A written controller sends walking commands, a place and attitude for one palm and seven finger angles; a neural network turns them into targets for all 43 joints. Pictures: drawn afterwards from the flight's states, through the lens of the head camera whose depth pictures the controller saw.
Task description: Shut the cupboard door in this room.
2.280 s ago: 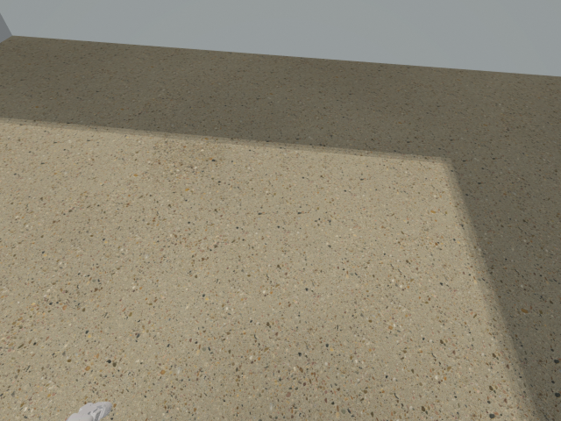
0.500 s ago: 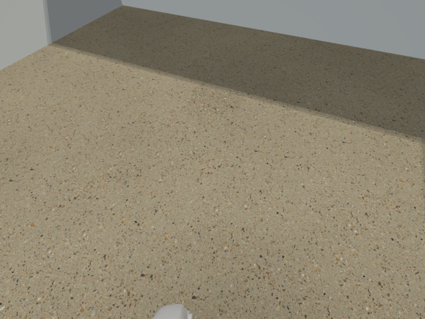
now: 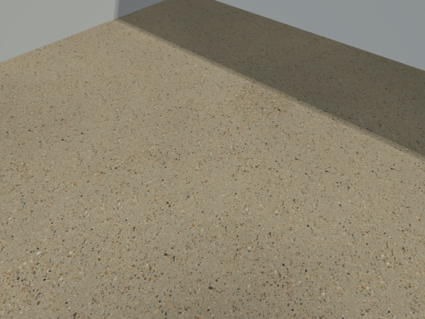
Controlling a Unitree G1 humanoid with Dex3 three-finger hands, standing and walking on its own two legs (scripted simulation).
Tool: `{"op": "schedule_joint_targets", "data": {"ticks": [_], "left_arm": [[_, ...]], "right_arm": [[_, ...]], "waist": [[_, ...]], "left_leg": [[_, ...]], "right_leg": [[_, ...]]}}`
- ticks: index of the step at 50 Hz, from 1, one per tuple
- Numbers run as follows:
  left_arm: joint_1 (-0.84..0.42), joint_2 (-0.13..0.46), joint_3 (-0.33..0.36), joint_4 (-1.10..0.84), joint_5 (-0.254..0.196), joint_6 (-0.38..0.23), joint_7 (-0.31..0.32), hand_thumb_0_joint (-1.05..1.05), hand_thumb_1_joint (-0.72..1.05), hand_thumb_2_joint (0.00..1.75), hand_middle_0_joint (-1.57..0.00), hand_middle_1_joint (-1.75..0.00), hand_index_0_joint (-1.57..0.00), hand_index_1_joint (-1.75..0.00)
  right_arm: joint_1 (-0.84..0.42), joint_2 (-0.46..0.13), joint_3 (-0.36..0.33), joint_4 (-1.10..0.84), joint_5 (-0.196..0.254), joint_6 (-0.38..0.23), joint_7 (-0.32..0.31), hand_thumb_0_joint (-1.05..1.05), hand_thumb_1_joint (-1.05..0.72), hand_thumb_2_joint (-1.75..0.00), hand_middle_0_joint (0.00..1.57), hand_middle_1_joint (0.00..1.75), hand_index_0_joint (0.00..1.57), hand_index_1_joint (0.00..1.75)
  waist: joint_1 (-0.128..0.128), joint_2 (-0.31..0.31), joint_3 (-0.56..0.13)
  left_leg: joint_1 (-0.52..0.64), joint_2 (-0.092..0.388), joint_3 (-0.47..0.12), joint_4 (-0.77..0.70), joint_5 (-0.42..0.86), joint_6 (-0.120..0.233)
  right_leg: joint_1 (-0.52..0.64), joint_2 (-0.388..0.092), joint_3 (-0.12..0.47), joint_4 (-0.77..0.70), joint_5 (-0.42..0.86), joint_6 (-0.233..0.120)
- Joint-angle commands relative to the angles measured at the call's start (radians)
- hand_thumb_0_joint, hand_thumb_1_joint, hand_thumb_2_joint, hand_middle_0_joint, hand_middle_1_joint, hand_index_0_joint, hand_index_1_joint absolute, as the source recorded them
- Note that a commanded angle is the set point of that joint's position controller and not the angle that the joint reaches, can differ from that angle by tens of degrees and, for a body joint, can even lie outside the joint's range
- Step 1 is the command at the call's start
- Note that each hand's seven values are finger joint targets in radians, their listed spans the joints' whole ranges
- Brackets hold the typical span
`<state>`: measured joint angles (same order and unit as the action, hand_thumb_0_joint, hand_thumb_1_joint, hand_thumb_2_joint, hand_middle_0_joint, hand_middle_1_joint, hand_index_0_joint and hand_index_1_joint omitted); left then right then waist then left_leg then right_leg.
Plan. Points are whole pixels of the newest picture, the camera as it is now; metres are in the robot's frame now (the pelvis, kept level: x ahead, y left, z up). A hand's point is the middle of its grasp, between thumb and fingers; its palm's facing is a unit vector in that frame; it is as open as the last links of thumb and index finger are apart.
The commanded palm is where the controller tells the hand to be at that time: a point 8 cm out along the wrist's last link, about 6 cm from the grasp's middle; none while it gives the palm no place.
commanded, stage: turn or walk to find it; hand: left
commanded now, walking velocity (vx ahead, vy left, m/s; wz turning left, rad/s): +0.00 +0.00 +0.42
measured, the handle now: out of the picture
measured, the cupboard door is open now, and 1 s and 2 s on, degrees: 94 94 94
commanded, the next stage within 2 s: none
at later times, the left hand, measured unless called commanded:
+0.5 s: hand out of the picture -0.03 +0.19 -0.18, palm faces +0.26 -0.94 -0.21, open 7.4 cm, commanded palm none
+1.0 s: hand out of the picture -0.02 +0.23 -0.15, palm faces +0.41 -0.87 -0.26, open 7.4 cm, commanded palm none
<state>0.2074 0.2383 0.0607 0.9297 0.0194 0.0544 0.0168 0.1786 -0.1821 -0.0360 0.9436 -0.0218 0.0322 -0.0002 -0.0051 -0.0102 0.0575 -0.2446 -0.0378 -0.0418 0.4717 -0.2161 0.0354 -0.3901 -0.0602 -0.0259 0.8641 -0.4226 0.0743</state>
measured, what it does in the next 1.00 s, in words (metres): steps on the spot, turning left: right foot, then left foot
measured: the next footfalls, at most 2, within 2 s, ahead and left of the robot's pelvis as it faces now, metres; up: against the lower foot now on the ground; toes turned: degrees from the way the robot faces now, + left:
right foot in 0.10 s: +0.04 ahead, -0.13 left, +0.00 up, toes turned +0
left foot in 0.52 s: -0.02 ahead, +0.12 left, +0.00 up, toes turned +19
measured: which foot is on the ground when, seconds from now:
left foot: down 0.00-0.10, up 0.12-0.50, down 0.52-1.00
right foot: up 0.00-0.08, down 0.10-0.52, up 0.54-1.00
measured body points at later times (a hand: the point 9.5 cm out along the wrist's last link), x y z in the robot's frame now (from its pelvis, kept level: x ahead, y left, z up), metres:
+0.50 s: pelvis -0.02 +0.00 -0.01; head +0.00 +0.02 +0.44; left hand -0.04 +0.24 -0.17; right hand +0.09 -0.25 -0.15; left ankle -0.06 +0.11 -0.73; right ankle +0.00 -0.13 -0.74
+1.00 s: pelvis -0.04 +0.00 +0.00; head -0.01 +0.01 +0.45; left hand -0.04 +0.28 -0.13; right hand +0.10 -0.20 -0.15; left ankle -0.06 +0.10 -0.74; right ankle +0.00 -0.12 -0.72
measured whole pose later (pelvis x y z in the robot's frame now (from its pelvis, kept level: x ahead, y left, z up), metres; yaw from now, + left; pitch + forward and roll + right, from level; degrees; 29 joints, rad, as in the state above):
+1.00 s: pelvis -0.04 +0.00 +0.00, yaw +25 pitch +0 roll +0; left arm 0.14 0.21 0.05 0.91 0.01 0.04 0.02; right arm 0.23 -0.20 -0.05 0.97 -0.03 0.04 0.00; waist -0.04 0.01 0.05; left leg -0.28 -0.07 -0.07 0.47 -0.20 0.04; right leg -0.30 -0.03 -0.02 0.68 -0.39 0.07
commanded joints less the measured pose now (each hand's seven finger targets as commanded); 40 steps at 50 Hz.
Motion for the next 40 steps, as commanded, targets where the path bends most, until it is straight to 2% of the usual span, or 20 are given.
{"op": "schedule_joint_targets", "data": {"ticks": [1,3,4,5,6,7,9,10,12,19,22,24,25,26,27,28,29,31,32,40], "left_arm": [[0.041,0.058,0.013,-0.079,-0.009,-0.03,0.008,0.0,0.9,0.9,-0.2,-0.3,-0.2,-0.3],[0.106,0.065,0.016,-0.066,-0.01,-0.042,0.013,0.0,0.9,0.9,-0.2,-0.3,-0.2,-0.3],[0.127,0.104,0.023,-0.065,-0.003,-0.053,0.017,0.0,0.9,0.9,-0.2,-0.3,-0.2,-0.3],[0.139,0.196,0.04,-0.07,0.013,-0.065,0.025,0.0,0.9,0.9,-0.2,-0.3,-0.2,-0.3],[0.118,0.23,0.038,-0.095,0.005,-0.055,0.021,0.0,0.9,0.9,-0.2,-0.3,-0.2,-0.3],[0.077,0.198,0.042,-0.1,0.003,-0.058,0.024,0.0,0.9,0.9,-0.2,-0.3,-0.2,-0.3],[-0.008,0.134,0.021,-0.114,0.001,-0.059,0.02,0.0,0.9,0.9,-0.2,-0.3,-0.2,-0.3],[-0.017,0.115,0.015,-0.116,0.001,-0.063,0.019,0.0,0.9,0.9,-0.2,-0.3,-0.2,-0.3],[-0.003,0.11,0.015,-0.11,0.004,-0.066,0.022,0.0,0.9,0.9,-0.2,-0.3,-0.2,-0.3],[0.111,0.163,0.032,-0.046,0.013,-0.059,0.021,0.0,0.9,0.9,-0.2,-0.3,-0.2,-0.3],[0.09,0.183,0.041,-0.036,0.015,-0.052,0.02,0.0,0.9,0.9,-0.2,-0.3,-0.2,-0.3],[0.069,0.176,0.041,-0.032,0.005,-0.044,0.016,0.0,0.9,0.9,-0.2,-0.3,-0.2,-0.3],[0.074,0.147,0.036,-0.039,-0.004,-0.036,0.012,0.0,0.9,0.9,-0.2,-0.3,-0.2,-0.3],[0.081,0.081,0.025,-0.07,-0.009,-0.03,0.005,0.0,0.9,0.9,-0.2,-0.3,-0.2,-0.3],[0.013,0.068,0.011,-0.095,0.002,-0.02,0.01,0.0,0.9,0.9,-0.2,-0.3,-0.2,-0.3],[-0.043,0.075,0.018,-0.09,0.003,-0.012,0.014,0.0,0.9,0.9,-0.2,-0.3,-0.2,-0.3],[-0.046,0.083,0.022,-0.075,-0.001,-0.011,0.008,0.0,0.9,0.9,-0.2,-0.3,-0.2,-0.3],[0.013,0.081,0.025,-0.036,0.002,-0.018,-0.005,0.0,0.9,0.9,-0.2,-0.3,-0.2,-0.3],[0.026,0.079,0.025,-0.028,0.002,-0.019,-0.006,0.0,0.9,0.9,-0.2,-0.3,-0.2,-0.3],[-0.033,0.067,0.019,-0.061,-0.003,-0.018,0.002,0.0,0.9,0.9,-0.2,-0.3,-0.2,-0.3]], "right_arm": [[0.015,-0.223,-0.07,-0.065,-0.004,-0.009,-0.01,0.0,-0.9,-0.9,0.2,0.3,0.2,0.3],[-0.002,-0.21,-0.071,-0.073,0.003,-0.007,-0.007,0.0,-0.9,-0.9,0.2,0.3,0.2,0.3],[0.008,-0.175,-0.067,-0.078,0.011,-0.008,-0.002,0.0,-0.9,-0.9,0.2,0.3,0.2,0.3],[0.036,-0.104,-0.055,-0.098,0.016,-0.009,0.003,0.0,-0.9,-0.9,0.2,0.3,0.2,0.3],[0.028,-0.132,-0.069,-0.107,0.003,0.001,0.001,0.0,-0.9,-0.9,0.2,0.3,0.2,0.3],[0.008,-0.145,-0.074,-0.093,-0.002,0.016,0.002,0.0,-0.9,-0.9,0.2,0.3,0.2,0.3],[0.036,-0.143,-0.076,-0.049,-0.003,0.024,0.015,0.0,-0.9,-0.9,0.2,0.3,0.2,0.3],[0.055,-0.135,-0.072,-0.036,-0.004,0.024,0.019,0.0,-0.9,-0.9,0.2,0.3,0.2,0.3],[0.063,-0.122,-0.067,-0.023,-0.002,0.026,0.02,0.0,-0.9,-0.9,0.2,0.3,0.2,0.3],[-0.046,-0.097,-0.043,-0.039,0.009,0.017,0.016,0.0,-0.9,-0.9,0.2,0.3,0.2,0.3],[-0.01,-0.094,-0.038,-0.034,0.014,0.005,0.011,0.0,-0.9,-0.9,0.2,0.3,0.2,0.3],[0.048,-0.114,-0.039,-0.021,0.011,-0.003,0.009,0.0,-0.9,-0.9,0.2,0.3,0.2,0.3],[0.081,-0.16,-0.049,-0.014,0.008,-0.013,0.011,0.0,-0.9,-0.9,0.2,0.3,0.2,0.3],[0.107,-0.26,-0.07,-0.025,0.002,-0.019,0.009,0.0,-0.9,-0.9,0.2,0.3,0.2,0.3],[0.147,-0.296,-0.08,-0.012,0.001,-0.015,0.001,0.0,-0.9,-0.9,0.2,0.3,0.2,0.3],[0.14,-0.273,-0.077,-0.002,-0.001,-0.018,-0.012,0.0,-0.9,-0.9,0.2,0.3,0.2,0.3],[0.083,-0.245,-0.066,-0.016,-0.001,-0.017,-0.018,0.0,-0.9,-0.9,0.2,0.3,0.2,0.3],[0.011,-0.204,-0.048,-0.039,0.002,-0.027,-0.022,0.0,-0.9,-0.9,0.2,0.3,0.2,0.3],[0.014,-0.197,-0.049,-0.041,0.004,-0.032,-0.024,0.0,-0.9,-0.9,0.2,0.3,0.2,0.3],[0.073,-0.208,-0.06,-0.035,0.001,-0.025,-0.022,0.0,-0.9,-0.9,0.2,0.3,0.2,0.3]], "waist": [[-0.005,0.169,-0.075],[0.03,0.125,-0.101],[0.042,0.008,-0.102],[0.038,-0.28,-0.098],[0.042,-0.246,-0.075],[0.035,-0.263,-0.055],[-0.01,-0.15,0.009],[-0.016,-0.145,0.001],[-0.013,-0.14,-0.006],[0.054,-0.168,-0.051],[0.037,-0.191,-0.075],[0.0,-0.153,-0.091],[-0.02,-0.022,-0.118],[-0.03,0.276,-0.121],[-0.067,0.301,-0.114],[-0.07,0.276,-0.079],[-0.045,0.223,-0.038],[-0.001,0.159,-0.052],[-0.002,0.148,-0.072],[-0.032,0.133,-0.085]], "left_leg": [[0.032,0.241,-0.282,-0.109,0.288,0.137],[-0.062,0.2,-0.26,-0.031,0.231,0.093],[-0.162,0.134,-0.205,0.064,0.099,0.039],[-0.339,-0.02,-0.032,0.295,-0.203,-0.042],[-0.315,-0.018,-0.028,0.493,-0.354,-0.054],[-0.304,0.008,-0.061,0.607,-0.326,-0.051],[-0.308,0.037,-0.032,0.736,-0.186,-0.064],[-0.308,0.045,-0.014,0.748,-0.147,-0.074],[-0.299,0.057,0.009,0.735,-0.127,-0.088],[-0.213,0.069,0.09,0.406,-0.249,-0.097],[-0.116,0.059,0.131,0.232,-0.224,-0.083],[0.024,0.058,0.143,0.038,-0.057,-0.069],[0.156,0.119,0.068,-0.064,0.08,-0.044],[0.253,0.365,-0.252,-0.125,0.337,0.053],[0.173,0.447,-0.322,-0.17,0.369,0.148],[0.106,0.406,-0.309,-0.18,0.312,0.148],[0.071,0.367,-0.27,-0.181,0.249,0.144],[0.08,0.29,-0.163,-0.164,0.301,0.112],[0.111,0.275,-0.151,-0.159,0.358,0.114],[0.167,0.27,-0.229,-0.148,0.374,0.147]], "right_leg": [[0.065,0.031,-0.01,-0.173,0.019,-0.014],[0.228,0.028,-0.016,-0.384,0.177,-0.016],[0.336,-0.047,0.052,-0.507,0.221,-0.032],[0.407,-0.312,0.344,-0.595,0.271,-0.126],[0.26,-0.426,0.368,-0.606,0.311,-0.21],[0.175,-0.369,0.343,-0.623,0.241,-0.215],[0.126,-0.265,0.183,-0.609,0.201,-0.185],[0.146,-0.237,0.127,-0.591,0.251,-0.18],[0.169,-0.234,0.074,-0.582,0.291,-0.184],[0.288,-0.288,0.03,-0.495,0.566,-0.225],[0.282,-0.295,-0.006,-0.427,0.621,-0.205],[0.208,-0.262,-0.071,-0.343,0.539,-0.137],[0.1,-0.219,-0.116,-0.223,0.407,-0.084],[-0.133,-0.087,-0.164,-0.017,-0.036,-0.009],[-0.151,-0.053,-0.085,0.149,-0.227,-0.006],[-0.166,-0.055,-0.012,0.228,-0.177,-0.012],[-0.178,-0.064,0.009,0.267,-0.103,-0.015],[-0.151,-0.062,0.004,0.272,0.011,-0.007],[-0.148,-0.055,0.004,0.261,0.027,0.001],[-0.119,-0.023,0.011,0.083,-0.004,0.017]]}}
